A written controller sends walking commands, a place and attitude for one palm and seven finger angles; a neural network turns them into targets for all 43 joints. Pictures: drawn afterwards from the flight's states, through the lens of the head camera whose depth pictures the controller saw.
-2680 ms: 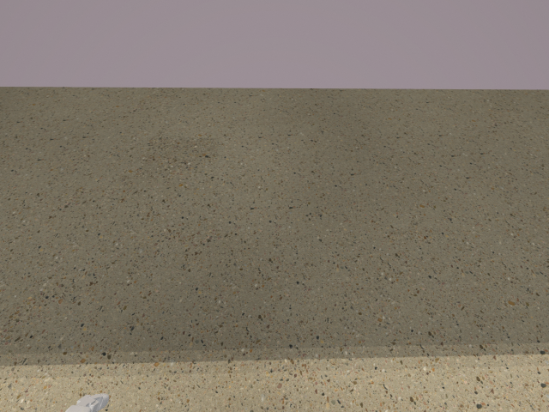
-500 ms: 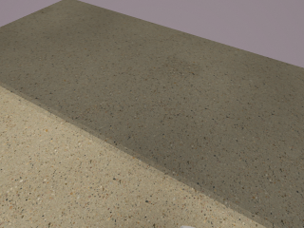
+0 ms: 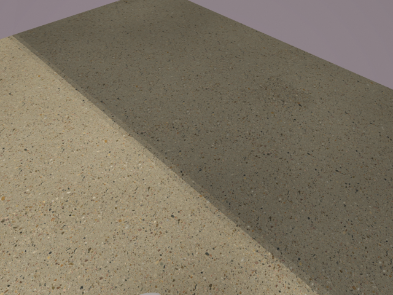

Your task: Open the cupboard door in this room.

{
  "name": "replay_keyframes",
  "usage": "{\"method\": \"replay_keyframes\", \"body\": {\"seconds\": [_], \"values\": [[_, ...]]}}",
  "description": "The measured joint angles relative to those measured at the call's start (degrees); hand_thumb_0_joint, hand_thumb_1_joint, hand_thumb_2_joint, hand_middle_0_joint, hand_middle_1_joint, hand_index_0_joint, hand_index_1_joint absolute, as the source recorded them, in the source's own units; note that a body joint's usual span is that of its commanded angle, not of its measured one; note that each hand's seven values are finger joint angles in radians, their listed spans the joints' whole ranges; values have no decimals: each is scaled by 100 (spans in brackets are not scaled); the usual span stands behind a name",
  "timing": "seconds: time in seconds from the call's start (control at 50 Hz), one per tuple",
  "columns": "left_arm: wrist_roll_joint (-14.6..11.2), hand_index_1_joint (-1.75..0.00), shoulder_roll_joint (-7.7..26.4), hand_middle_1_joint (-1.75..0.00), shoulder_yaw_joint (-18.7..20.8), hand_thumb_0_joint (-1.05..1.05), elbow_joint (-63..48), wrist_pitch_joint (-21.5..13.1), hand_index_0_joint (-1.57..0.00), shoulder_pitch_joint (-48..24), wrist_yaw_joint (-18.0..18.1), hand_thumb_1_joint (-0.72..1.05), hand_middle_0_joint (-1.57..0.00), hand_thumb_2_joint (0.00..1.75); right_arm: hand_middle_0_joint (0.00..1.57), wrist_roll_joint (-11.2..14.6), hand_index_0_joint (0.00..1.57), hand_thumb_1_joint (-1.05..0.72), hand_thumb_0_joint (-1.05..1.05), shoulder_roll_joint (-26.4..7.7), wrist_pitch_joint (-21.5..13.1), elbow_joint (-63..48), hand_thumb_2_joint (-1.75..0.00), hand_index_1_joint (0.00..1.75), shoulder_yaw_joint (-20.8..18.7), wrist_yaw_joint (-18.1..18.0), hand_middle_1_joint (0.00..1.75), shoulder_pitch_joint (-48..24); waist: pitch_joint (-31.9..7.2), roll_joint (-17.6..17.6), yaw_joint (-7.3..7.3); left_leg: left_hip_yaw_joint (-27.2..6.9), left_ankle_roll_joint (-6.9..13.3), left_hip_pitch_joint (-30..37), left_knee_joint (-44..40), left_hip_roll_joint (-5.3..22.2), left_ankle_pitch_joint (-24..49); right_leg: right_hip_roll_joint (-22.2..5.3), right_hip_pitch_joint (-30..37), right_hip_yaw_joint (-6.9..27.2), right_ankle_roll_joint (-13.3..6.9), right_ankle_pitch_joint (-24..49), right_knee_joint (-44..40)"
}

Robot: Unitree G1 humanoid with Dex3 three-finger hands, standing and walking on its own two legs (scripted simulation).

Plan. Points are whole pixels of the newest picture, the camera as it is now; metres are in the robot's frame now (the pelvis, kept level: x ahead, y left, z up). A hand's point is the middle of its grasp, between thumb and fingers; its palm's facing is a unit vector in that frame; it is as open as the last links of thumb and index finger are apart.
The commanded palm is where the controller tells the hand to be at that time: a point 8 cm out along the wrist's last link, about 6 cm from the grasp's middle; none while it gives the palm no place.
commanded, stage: turn or walk to find it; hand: left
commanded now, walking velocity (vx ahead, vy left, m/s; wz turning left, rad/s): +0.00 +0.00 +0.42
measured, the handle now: out of the picture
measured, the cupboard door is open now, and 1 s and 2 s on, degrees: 0 0 0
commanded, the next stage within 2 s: none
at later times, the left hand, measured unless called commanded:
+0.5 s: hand out of the picture +0.05 +0.21 -0.15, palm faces +0.19 -0.94 -0.27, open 7.4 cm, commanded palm none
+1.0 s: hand out of the picture -0.11 +0.23 -0.18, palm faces +0.42 -0.88 -0.22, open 7.4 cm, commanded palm none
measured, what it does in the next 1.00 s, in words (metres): steps on the spot, turning left: left foot, then right foot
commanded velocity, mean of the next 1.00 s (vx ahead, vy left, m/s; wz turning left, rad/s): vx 0.00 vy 0.00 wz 0.42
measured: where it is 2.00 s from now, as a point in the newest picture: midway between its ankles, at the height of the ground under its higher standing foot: outside the picture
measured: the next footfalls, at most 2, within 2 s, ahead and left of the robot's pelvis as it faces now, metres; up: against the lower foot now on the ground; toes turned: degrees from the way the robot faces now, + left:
left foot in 0.02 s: +0.03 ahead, +0.12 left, +0.00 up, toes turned +6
right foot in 0.48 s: +0.04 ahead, -0.11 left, +0.00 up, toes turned +7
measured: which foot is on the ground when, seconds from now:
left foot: up 0.00-0.00, down 0.02-0.48, up 0.50-0.86, down 0.88-1.00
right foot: down 0.00-0.04, up 0.06-0.46, down 0.48-0.90, up 0.92-1.00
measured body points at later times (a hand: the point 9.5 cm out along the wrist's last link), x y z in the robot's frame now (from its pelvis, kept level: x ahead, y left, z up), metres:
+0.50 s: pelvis -0.02 +0.00 +0.00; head +0.01 -0.01 +0.45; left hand +0.04 +0.26 -0.13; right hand +0.07 -0.24 -0.15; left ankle +0.00 +0.12 -0.73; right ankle +0.00 -0.12 -0.74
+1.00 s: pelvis -0.05 +0.03 +0.00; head -0.03 +0.08 +0.45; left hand -0.13 +0.28 -0.17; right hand +0.13 -0.17 -0.12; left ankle -0.08 +0.11 -0.73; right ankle -0.02 -0.12 -0.67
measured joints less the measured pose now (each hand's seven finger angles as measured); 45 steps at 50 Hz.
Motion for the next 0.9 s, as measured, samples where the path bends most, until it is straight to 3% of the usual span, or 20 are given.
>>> {"method": "replay_keyframes", "body": {"seconds": [0.02, 0.04, 0.08, 0.14, 0.18, 0.3, 0.44, 0.48, 0.56, 0.62, 0.66, 0.72, 0.82, 0.88, 0.9], "values": [[-18, -30, 38, -30, 19, 0, 22, 22, -20, 32, -3, 90, -20, 90, 20, -1, 20, -91, 0, -1, -46, -42, -90, 30, 18, 4, 29, -12, -16, -10, -3, 50, 36, 188, -464, 4, 338, -39, -69, -56, 53, -78, 160], [-42, -30, 104, -30, 52, 0, 50, 62, -20, 43, -9, 90, -20, 90, 20, -13, 20, -91, 0, 37, -97, -59, -90, 30, 25, 2, 29, -53, -10, -108, 11, 87, 252, 216, -592, -73, 491, -135, -187, -21, 99, -162, 399], [-51, -29, 220, -30, 105, 0, 125, 193, -20, 47, 12, 90, -20, 90, 20, -28, 20, -91, 0, 130, -176, -117, -90, 30, 67, -7, 29, -136, 6, -243, 79, 135, 450, 169, -498, -142, 442, -98, -552, 349, 194, -909, 1254], [-55, -29, 300, -30, 163, 1, 264, 318, -20, -20, 2, 91, -20, 90, 20, -43, 20, -91, 0, 228, -257, -189, -90, 30, 123, -87, 29, -154, -44, -206, 51, 40, 501, 250, -762, -166, 550, 110, -1015, 748, 248, -923, 2432], [-60, -29, 319, -30, 179, 1, 271, 300, -19, -65, -27, 91, -20, 90, 20, -40, 20, -91, 0, 267, -278, -199, -90, 30, 155, -116, 29, -145, -84, -157, 45, -39, 513, 338, -1036, -197, 730, 163, -1162, 855, 294, -690, 2741], [-78, -29, 257, -30, 167, 1, 123, 248, -19, -213, -41, 91, -20, 90, 20, -39, 20, -90, 0, 296, -278, -203, -90, 30, 168, -119, 30, -76, -179, 21, -5, -268, 548, 440, -1492, -310, 1064, 249, -1076, 1007, 396, -535, 2310], [-115, -29, 60, -30, 86, 0, -99, 166, -19, -426, -15, 91, -20, 90, 20, -76, 20, -90, 0, 196, -168, -178, -90, 30, 73, -81, 30, 64, -216, 253, -160, -575, 439, 210, -1321, -430, 1118, 480, -452, 1010, 307, -457, 745], [-113, -29, 29, -30, 46, 0, -195, 75, -19, -405, -12, 91, -20, 90, 20, -50, 20, -90, 0, 155, -139, -180, -90, 30, 35, -63, 30, 145, -262, 258, -160, -641, 363, 32, -1069, -512, 1038, 494, -73, 970, 252, 42, -168], [-56, -29, -145, -30, -39, 0, -241, -19, -20, -339, 12, 91, -20, 90, 20, -48, 20, -90, 0, 3, 6, -130, -90, 30, -86, -38, 30, 199, -220, 431, -153, -668, 205, -646, 790, -522, -191, 478, -39, 721, -134, 58, -120], [-56, -29, -209, -30, -71, 0, -214, -20, -20, -213, 16, 91, -20, 90, 20, -68, 20, -91, 0, -78, 57, -64, -90, 30, -133, 10, 30, 208, -195, 437, -152, -555, 83, -1004, 2085, -373, 6, 427, 125, 565, -176, 136, -319], [-46, -29, -225, -30, -77, 0, -167, -18, -20, -154, 25, 90, -20, 90, 20, -67, 20, -91, 0, -101, 61, -34, -90, 30, -142, 26, 29, 219, -171, 401, -165, -493, 1, -1048, 2363, -236, 120, 381, 202, 455, -168, 178, -409], [-24, -29, -216, -30, -80, 0, -101, -21, -20, -89, 21, 90, -20, 90, 20, -58, 20, -91, 0, -104, 88, 13, -90, 30, -127, 28, 29, 205, -125, 297, -139, -391, -79, -880, 2068, -71, 10, 277, 242, 310, -140, 182, -434], [9, -30, -98, -30, -39, 0, 0, -16, -20, -5, -9, 90, -20, 90, 20, -12, 20, -91, 0, -58, 68, 31, -90, 30, -51, 15, 29, 27, -10, 101, -6, -160, -60, -319, 745, 22, -260, 69, 140, 108, -21, 101, -237], [-20, -30, 30, -30, 21, 0, 77, 33, -20, 68, -16, 90, -20, 90, 20, 3, 20, -91, 0, -36, -43, -70, -90, 30, 6, 13, 29, -65, -8, 19, 23, 8, 21, 186, -481, 7, 357, -69, -34, -29, 128, -74, 141], [-47, -30, 103, -30, 54, 0, 101, 78, -20, 74, -21, 90, -20, 90, 20, -11, 20, -91, 0, 2, -99, -93, -90, 30, 13, 10, 29, -112, 1, -80, 33, 38, 133, 181, -565, -68, 504, -168, -171, 20, 166, -162, 402]]}}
